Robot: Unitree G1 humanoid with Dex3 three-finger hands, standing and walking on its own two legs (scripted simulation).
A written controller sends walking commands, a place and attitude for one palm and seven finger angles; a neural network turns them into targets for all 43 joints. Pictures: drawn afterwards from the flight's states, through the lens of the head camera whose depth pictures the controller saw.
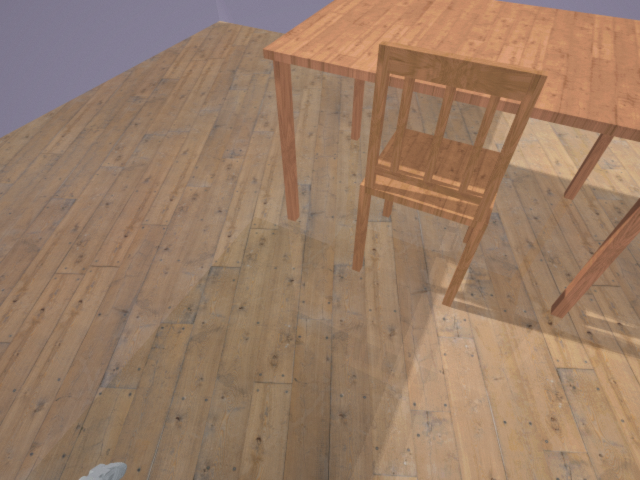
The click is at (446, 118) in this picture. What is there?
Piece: chair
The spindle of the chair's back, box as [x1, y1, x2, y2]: [423, 86, 455, 182]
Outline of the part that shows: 455,87 446,86 423,178 423,180 429,182 434,169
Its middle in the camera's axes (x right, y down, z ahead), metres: +0.31 -0.27 +1.01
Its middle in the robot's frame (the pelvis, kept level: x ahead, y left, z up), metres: +0.95 -0.26 -0.10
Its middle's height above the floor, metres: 0.67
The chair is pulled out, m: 0.00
